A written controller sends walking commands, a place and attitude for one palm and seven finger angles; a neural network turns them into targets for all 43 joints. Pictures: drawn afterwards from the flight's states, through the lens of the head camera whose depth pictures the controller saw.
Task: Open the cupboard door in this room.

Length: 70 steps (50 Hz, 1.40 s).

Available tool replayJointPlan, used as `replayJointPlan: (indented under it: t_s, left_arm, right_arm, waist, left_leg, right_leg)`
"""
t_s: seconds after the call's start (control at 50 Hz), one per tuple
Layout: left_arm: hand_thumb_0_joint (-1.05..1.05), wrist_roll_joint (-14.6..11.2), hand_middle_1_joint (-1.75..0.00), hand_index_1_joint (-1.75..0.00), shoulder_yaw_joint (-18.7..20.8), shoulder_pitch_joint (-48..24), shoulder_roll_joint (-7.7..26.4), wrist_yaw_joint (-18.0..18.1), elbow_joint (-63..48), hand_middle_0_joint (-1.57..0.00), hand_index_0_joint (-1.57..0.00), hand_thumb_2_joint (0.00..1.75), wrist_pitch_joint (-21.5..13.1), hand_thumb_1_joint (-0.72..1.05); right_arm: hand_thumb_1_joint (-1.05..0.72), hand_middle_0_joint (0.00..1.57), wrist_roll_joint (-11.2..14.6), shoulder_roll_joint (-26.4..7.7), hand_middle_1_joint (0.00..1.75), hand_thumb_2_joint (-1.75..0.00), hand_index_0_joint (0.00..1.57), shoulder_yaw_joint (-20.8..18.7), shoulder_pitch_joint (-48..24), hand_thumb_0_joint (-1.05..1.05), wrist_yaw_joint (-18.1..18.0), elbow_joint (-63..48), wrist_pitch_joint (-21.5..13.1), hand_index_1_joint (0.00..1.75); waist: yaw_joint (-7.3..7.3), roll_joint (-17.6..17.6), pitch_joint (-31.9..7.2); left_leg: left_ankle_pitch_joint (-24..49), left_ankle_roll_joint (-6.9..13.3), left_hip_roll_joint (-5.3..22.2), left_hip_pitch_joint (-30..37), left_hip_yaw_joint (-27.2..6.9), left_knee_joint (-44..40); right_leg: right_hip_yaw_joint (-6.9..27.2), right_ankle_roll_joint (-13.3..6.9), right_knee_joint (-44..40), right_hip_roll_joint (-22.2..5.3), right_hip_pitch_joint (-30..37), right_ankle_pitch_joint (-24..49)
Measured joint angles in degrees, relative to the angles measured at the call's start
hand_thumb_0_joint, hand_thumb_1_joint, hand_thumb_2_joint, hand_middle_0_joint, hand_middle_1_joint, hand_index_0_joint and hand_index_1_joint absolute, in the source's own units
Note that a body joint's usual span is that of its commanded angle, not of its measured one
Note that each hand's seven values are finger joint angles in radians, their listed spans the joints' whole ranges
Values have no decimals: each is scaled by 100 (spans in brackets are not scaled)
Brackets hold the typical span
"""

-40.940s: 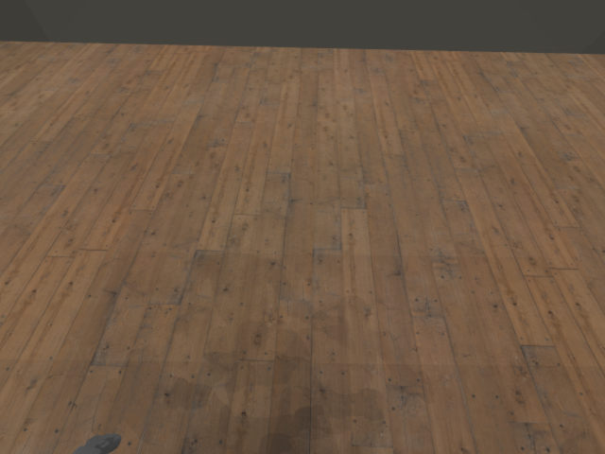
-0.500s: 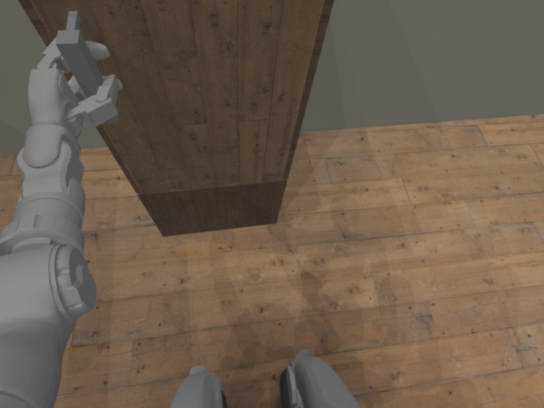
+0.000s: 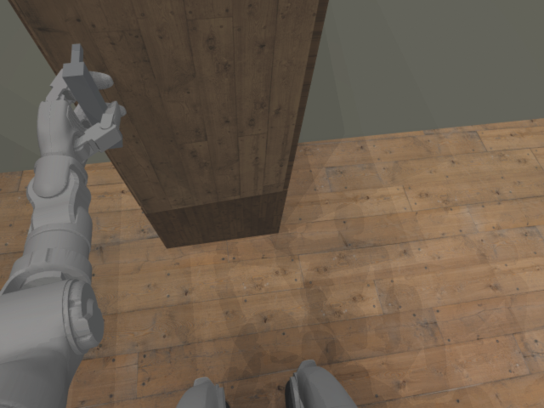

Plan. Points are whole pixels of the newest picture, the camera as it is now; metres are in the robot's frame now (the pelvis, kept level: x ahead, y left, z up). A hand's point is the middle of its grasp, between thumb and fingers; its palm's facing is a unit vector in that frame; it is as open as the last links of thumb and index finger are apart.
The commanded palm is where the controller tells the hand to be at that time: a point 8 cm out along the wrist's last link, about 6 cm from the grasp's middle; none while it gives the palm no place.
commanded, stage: pull the door open along its arc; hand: left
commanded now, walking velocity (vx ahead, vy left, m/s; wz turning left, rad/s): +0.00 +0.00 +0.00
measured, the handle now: (97, 99) +0.56 +0.21 +0.08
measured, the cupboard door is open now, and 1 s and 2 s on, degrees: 3 47 46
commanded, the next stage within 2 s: open thumb and fingers to let go in 0.70 s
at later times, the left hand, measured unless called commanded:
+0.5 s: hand (184, 214) +0.36 +0.08 +0.08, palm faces +0.44 -0.90 +0.03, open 6.4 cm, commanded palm +0.28 +0.12 +0.07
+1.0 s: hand (229, 242) +0.32 +0.03 +0.08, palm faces +0.44 -0.90 -0.05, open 6.8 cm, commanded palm +0.26 +0.07 +0.07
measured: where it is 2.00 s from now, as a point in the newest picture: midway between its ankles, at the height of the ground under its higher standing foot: outside the picture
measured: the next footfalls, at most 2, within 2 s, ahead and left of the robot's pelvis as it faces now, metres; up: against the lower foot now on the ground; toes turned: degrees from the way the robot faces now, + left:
none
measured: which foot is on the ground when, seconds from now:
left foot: down 0.00-1.00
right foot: down 0.00-1.00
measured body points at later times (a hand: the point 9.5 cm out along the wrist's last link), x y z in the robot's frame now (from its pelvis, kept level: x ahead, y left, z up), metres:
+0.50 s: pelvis +0.01 -0.02 +0.02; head +0.06 -0.02 +0.46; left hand +0.33 +0.13 +0.08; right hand +0.19 -0.23 -0.09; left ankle -0.02 +0.10 -0.68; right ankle +0.01 -0.13 -0.68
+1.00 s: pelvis +0.01 -0.06 +0.02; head +0.04 -0.09 +0.47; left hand +0.29 +0.07 +0.09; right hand +0.20 -0.27 -0.09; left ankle -0.02 +0.10 -0.68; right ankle +0.01 -0.13 -0.68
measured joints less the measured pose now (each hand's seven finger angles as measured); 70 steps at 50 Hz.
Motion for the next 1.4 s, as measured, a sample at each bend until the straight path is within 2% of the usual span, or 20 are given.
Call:
replayJointPlan:
  t_s: [0.12,0.2,0.28,0.36,0.42,0.46,0.52,0.58,0.68,0.78,0.88,1.02,1.12,1.26,1.4]
  left_arm:
    - [0,-267,-133,-134,-295,1128,-532,37,-1115,-34,-33,72,44,69]
    - [1,-394,-133,-133,-671,1979,-1000,206,-2051,-33,-31,71,110,68]
    - [2,-276,-132,-129,-1176,2725,-1817,1374,-3063,-32,-32,73,211,67]
    - [2,161,-133,-128,-1761,3326,-2577,2634,-3793,-31,-33,74,286,66]
    - [3,556,-132,-128,-2192,3622,-3016,3486,-4100,-31,-33,74,419,66]
    - [3,819,-131,-128,-2456,3793,-3238,3938,-4250,-31,-33,75,556,66]
    - [2,1112,-130,-129,-2873,4082,-3340,4298,-4478,-31,-32,75,788,66]
    - [2,1208,-130,-130,-3251,4394,-3289,4363,-4734,-31,-31,74,996,65]
    - [3,1077,-130,-132,-3774,4995,-3144,4264,-5293,-30,-33,71,1319,64]
    - [2,1045,-129,-132,-4054,5282,-3024,4280,-5585,-30,-34,70,1490,63]
    - [1,1059,-130,-133,-3833,4818,-3154,4476,-5152,-34,-36,74,1466,61]
    - [1,1008,-130,-131,-3413,4583,-3251,4412,-4891,-36,-39,72,1243,49]
    - [1,1008,-128,-128,-3289,4624,-3261,4356,-4851,-36,-37,63,1014,28]
    - [1,976,-124,-123,-3198,4460,-3283,4340,-4609,-33,-33,46,818,-13]
    - [0,1035,-112,-111,-3320,4318,-3289,4441,-4448,-30,-30,34,770,-39]
  right_arm:
    - [-90,20,113,39,30,-89,20,-90,-61,1,46,-129,30,30]
    - [-90,20,160,71,30,-89,20,-159,-207,1,79,-229,-36,30]
    - [-90,20,83,129,30,-90,20,-247,-469,1,165,-246,-207,30]
    - [-90,20,-64,230,30,-90,20,-270,-804,1,252,-270,-293,30]
    - [-90,20,-184,335,30,-90,20,-257,-1053,1,265,-278,-302,30]
    - [-90,20,-248,406,30,-90,20,-240,-1197,1,257,-287,-286,30]
    - [-90,20,-309,517,30,-90,20,-200,-1368,1,207,-309,-229,30]
    - [-90,20,-300,598,30,-90,20,-154,-1473,1,145,-345,-181,30]
    - [-90,20,-234,655,30,-90,20,-79,-1528,1,134,-371,-176,30]
    - [-90,20,-224,609,30,-90,20,-41,-1555,1,117,-330,-224,30]
    - [-90,20,-291,489,30,-90,20,-84,-1655,1,-27,-57,-268,30]
    - [-90,20,-306,416,30,-90,20,-188,-1550,1,-105,28,-310,30]
    - [-90,20,-301,373,30,-90,20,-250,-1417,1,-125,60,-347,30]
    - [-90,20,-285,358,30,-90,20,-264,-1344,1,-170,167,-409,30]
    - [-90,20,-288,404,30,-90,20,-262,-1335,1,-148,147,-478,30]
  waist:
    - [191,-4,-94]
    - [356,-11,-142]
    - [561,-1,-173]
    - [715,-20,-182]
    - [812,-50,-188]
    - [865,-61,-198]
    - [920,-76,-197]
    - [933,-59,-163]
    - [886,-26,-117]
    - [817,16,-83]
    - [900,-8,-58]
    - [948,-35,-56]
    - [947,-8,-50]
    - [927,-13,-21]
    - [911,-21,-30]
  left_leg:
    - [36,-8,-12,464,74,-315]
    - [70,-18,-34,777,93,-515]
    - [89,-39,-67,992,74,-619]
    - [83,-62,-117,1151,27,-627]
    - [73,-92,-147,1244,-24,-601]
    - [70,-117,-163,1301,-63,-587]
    - [74,-161,-169,1417,-111,-598]
    - [89,-210,-157,1574,-166,-646]
    - [125,-300,-122,1857,-240,-783]
    - [140,-390,-101,1975,-338,-820]
    - [195,-437,-135,1838,-437,-762]
    - [334,-448,-152,1700,-469,-831]
    - [368,-443,-163,1626,-460,-806]
    - [392,-403,-183,1533,-426,-722]
    - [385,-378,-198,1453,-353,-619]
  right_leg:
    - [71,-1,-242,-1,409,15]
    - [88,-4,-394,-16,700,22]
    - [70,-7,-460,-47,912,7]
    - [23,-29,-392,-98,1064,-67]
    - [-26,-61,-306,-130,1153,-135]
    - [-64,-87,-256,-148,1211,-175]
    - [-111,-134,-213,-155,1320,-220]
    - [-166,-187,-231,-142,1481,-240]
    - [-242,-272,-313,-106,1759,-258]
    - [-340,-353,-299,-87,1887,-309]
    - [-435,-414,-163,-124,1754,-343]
    - [-465,-477,-139,-139,1584,-270]
    - [-453,-484,-95,-149,1497,-238]
    - [-415,-444,-42,-168,1406,-183]
    - [-338,-370,-13,-184,1337,-123]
